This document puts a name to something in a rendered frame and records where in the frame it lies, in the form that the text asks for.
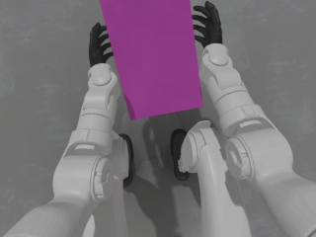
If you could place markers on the carton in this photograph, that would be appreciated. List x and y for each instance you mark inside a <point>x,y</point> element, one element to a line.
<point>154,46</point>

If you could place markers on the right robot shin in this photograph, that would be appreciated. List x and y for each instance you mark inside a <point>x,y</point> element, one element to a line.
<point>182,162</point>

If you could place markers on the left robot hand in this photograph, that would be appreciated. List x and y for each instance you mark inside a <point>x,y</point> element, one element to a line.
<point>96,51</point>

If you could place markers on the right robot foot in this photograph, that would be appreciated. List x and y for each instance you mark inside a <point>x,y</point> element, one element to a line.
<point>177,139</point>

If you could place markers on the robot left forearm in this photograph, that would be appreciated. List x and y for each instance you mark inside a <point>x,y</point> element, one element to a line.
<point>93,134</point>

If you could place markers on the right robot hand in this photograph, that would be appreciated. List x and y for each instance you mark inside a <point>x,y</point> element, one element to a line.
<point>212,32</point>

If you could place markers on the robot right forearm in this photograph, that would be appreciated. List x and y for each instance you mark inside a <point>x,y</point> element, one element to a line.
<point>234,106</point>

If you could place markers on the robot left upper arm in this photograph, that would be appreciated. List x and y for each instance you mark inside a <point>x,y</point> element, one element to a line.
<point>80,183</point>

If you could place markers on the robot right upper arm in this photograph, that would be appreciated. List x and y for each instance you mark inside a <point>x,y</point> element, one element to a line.
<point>262,158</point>

